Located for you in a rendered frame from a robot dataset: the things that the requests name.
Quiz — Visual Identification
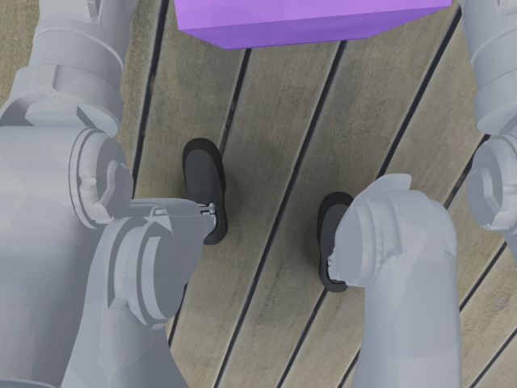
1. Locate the right robot upper arm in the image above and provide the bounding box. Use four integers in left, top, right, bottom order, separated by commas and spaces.
465, 131, 517, 265

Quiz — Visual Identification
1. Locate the left robot upper arm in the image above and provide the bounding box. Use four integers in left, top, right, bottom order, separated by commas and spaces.
0, 126, 133, 388

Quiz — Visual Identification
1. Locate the robot left forearm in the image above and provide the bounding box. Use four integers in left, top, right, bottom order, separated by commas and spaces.
0, 0, 139, 136

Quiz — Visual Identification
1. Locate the right robot foot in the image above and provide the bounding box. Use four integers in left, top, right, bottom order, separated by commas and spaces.
317, 192, 354, 293

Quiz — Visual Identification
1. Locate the left robot thigh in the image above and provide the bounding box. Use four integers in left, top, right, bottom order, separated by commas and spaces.
61, 217, 189, 388

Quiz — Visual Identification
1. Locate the carton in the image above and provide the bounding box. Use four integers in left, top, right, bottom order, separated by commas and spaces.
174, 0, 452, 50

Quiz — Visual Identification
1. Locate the robot right forearm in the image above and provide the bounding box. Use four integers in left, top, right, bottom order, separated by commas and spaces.
458, 0, 517, 136

